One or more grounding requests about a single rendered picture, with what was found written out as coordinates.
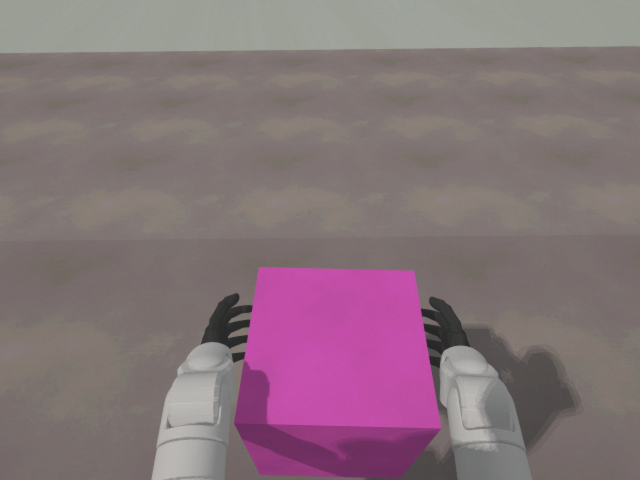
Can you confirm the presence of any carton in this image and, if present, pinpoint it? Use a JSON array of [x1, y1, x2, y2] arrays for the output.
[[234, 267, 441, 479]]

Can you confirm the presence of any robot right forearm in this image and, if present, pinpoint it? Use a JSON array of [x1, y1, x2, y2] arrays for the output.
[[440, 346, 532, 480]]

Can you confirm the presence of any robot left hand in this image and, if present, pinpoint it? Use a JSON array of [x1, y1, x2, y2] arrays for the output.
[[201, 293, 253, 362]]

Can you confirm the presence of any robot right hand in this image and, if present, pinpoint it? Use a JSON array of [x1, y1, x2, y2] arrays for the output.
[[421, 297, 470, 369]]

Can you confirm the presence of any robot left forearm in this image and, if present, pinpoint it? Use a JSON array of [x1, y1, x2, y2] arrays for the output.
[[151, 342, 235, 480]]

